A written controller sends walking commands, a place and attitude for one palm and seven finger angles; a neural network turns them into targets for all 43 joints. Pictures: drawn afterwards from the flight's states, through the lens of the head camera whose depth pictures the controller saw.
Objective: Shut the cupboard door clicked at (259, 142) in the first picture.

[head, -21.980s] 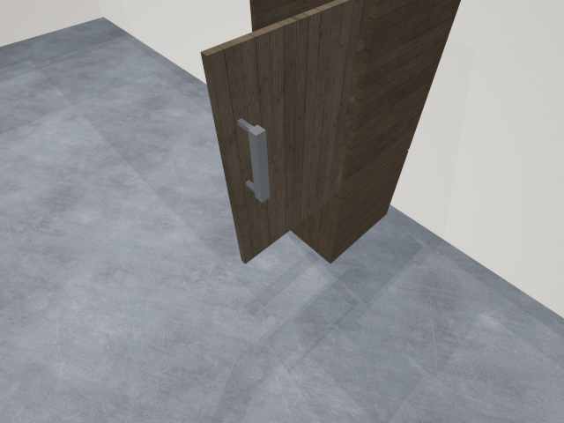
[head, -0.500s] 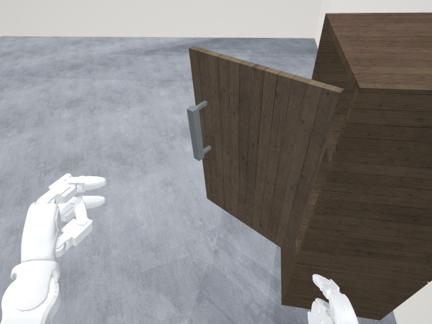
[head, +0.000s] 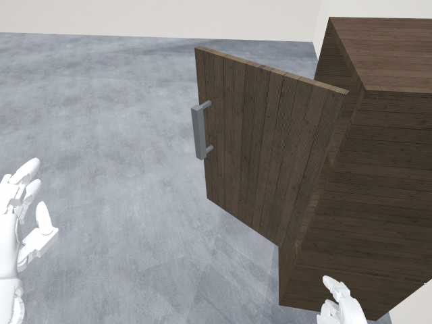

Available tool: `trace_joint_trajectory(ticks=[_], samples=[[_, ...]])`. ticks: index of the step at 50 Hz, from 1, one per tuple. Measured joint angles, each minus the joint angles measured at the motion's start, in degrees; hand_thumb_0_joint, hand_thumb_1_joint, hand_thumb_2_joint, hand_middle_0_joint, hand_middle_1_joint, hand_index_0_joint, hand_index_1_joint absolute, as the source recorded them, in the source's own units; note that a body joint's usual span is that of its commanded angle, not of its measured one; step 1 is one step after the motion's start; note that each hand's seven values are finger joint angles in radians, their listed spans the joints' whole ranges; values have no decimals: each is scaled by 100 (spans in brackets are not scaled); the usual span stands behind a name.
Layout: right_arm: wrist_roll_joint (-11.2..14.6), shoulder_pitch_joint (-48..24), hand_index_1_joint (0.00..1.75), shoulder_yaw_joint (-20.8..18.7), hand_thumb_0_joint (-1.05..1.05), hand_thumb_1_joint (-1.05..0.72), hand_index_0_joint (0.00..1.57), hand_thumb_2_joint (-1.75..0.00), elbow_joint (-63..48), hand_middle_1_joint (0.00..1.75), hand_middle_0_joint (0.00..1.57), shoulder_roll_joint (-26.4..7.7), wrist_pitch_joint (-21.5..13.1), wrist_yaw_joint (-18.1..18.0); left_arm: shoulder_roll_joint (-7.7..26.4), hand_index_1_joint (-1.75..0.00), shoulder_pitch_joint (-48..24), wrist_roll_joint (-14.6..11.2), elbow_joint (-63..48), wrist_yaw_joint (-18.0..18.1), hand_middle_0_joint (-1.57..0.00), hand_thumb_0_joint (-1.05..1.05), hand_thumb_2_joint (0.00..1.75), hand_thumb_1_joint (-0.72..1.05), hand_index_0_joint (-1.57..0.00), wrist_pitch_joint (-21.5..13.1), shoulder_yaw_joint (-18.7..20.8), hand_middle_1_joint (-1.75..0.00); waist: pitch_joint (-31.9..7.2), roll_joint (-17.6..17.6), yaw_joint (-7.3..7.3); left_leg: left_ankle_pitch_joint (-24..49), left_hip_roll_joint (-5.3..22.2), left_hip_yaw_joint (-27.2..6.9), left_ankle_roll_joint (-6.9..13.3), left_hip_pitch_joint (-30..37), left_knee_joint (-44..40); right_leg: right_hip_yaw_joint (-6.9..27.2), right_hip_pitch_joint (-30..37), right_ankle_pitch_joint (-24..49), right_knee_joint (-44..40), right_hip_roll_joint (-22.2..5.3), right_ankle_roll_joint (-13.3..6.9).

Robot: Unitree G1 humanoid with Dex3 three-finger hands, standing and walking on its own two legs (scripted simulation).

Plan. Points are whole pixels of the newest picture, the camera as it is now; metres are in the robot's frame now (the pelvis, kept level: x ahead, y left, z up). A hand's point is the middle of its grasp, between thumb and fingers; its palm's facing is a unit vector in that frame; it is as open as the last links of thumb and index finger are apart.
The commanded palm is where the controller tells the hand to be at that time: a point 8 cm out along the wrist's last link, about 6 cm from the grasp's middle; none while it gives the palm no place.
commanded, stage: draw the hand back to the body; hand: left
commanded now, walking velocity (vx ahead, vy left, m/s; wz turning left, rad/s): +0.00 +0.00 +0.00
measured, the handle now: (204, 130) +0.62 +0.12 +0.02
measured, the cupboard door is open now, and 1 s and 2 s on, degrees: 59 59 59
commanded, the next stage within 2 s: step back with the hand held close in 0.04 s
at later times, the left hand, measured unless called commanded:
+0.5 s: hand (48, 233) +0.19 +0.27 +0.15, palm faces +0.37 -0.78 -0.51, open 7.4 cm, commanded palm +0.13 +0.31 +0.17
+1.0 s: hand (3, 282) +0.11 +0.28 +0.16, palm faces +0.47 -0.77 -0.44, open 7.4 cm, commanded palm +0.05 +0.31 +0.17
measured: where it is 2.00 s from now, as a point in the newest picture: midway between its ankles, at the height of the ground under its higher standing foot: outside the picture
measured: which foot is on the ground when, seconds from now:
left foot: down 0.00-1.00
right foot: down 0.00-1.00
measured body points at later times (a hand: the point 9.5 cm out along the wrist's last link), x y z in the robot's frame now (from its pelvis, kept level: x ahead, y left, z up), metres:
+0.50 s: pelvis -0.02 +0.01 -0.01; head -0.01 -0.01 +0.44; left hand +0.16 +0.31 +0.18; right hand +0.16 -0.24 -0.09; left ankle -0.01 +0.09 -0.74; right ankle -0.02 -0.12 -0.74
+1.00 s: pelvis -0.08 +0.01 -0.02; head -0.08 +0.03 +0.43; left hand +0.08 +0.32 +0.18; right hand +0.07 -0.23 -0.10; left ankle -0.01 +0.09 -0.74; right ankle -0.02 -0.12 -0.74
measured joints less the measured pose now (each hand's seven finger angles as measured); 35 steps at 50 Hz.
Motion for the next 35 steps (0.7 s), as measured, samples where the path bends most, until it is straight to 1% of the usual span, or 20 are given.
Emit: trace_joint_trajectory(ticks=[5, 10, 13, 16, 21, 25, 29, 35], samples=[[-5, -5, 30, 17, 1, -91, 21, -89, -35, 30, 20, 41, -10, 30, 74, -31, 22, -15, -62, -25, -22, 2, 90, 89, -22, -41, 79, -30, -2, 28, -18, 0, 19, 16, -12, 17, -11, 17, 14, 14, -23, 19, -8], [3, 21, 30, 24, 1, -91, 21, -89, -59, 30, 20, 33, 68, 55, 76, -31, 25, -26, -36, -53, -22, 2, 90, 89, -22, -52, 149, -30, -15, 69, -18, 9, 38, 2, -16, -58, 9, 3, -38, 31, -39, 38, -16], [1, -16, 30, 9, 1, -91, 21, -89, -124, 30, 20, -29, 222, 56, 115, -31, 102, -19, -21, -39, -22, 2, 90, 89, -21, -228, 268, -30, -112, 133, -105, -58, 85, -42, -8, -386, 225, -43, -265, 56, -16, 82, -16], [11, -63, 30, -76, 1, -91, 21, -89, -178, 30, 20, -98, 371, 32, 157, -31, 229, -14, -71, -11, -21, 2, 90, 89, -21, -342, 292, -30, -148, 148, -172, -82, 81, -31, 8, -633, 343, -33, -511, 51, 89, 74, 1], [50, -104, 30, -214, 1, -91, 21, -89, -309, 30, 20, -184, 591, -57, 297, -31, 433, -32, -237, 6, -22, 2, 90, 89, -21, -358, 270, -30, -115, 90, -252, -39, 14, 47, 59, -854, 391, 41, -829, 23, 309, -5, 62], [79, -118, 30, -252, 1, -91, 21, -89, -438, 30, 20, -180, 709, -106, 480, -31, 524, -47, -392, 37, -22, 2, 90, 89, -22, -348, 349, -30, -74, -4, -297, -1, -14, 114, 93, -991, 455, 106, -1029, 31, 470, -41, 94], [88, -103, 30, -236, 1, -91, 20, -89, -541, 30, 20, -137, 727, -119, 604, -31, 563, -44, -517, 79, -22, 2, 90, 89, -22, -387, 449, -30, -70, -94, -335, 42, -13, 151, 122, -1149, 554, 141, -1207, 74, 594, -47, 109], [89, -6, 30, -174, 1, -91, 21, -89, -588, 30, 20, -72, 619, -120, 616, -31, 582, 31, -626, 138, -22, 1, 90, 89, -22, -547, 549, -30, -99, -178, -367, 93, 8, 119, 156, -1428, 787, 104, -1444, 149, 767, -34, 112]])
